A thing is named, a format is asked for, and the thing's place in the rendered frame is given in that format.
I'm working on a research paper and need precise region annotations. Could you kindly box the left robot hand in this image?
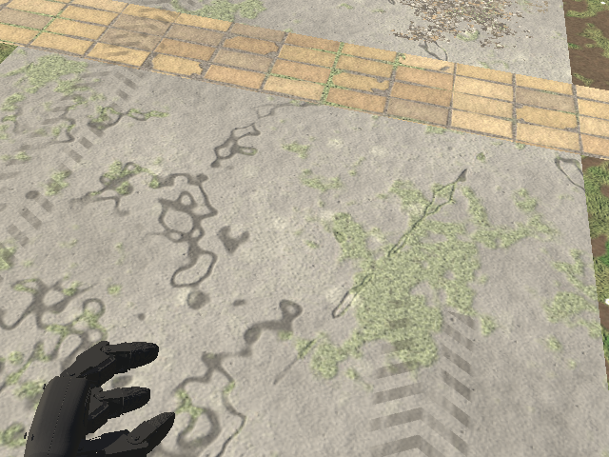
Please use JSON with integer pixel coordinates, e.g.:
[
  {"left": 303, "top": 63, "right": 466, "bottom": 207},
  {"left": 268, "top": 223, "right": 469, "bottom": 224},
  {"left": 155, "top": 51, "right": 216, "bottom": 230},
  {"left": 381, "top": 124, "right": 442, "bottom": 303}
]
[{"left": 24, "top": 341, "right": 175, "bottom": 457}]

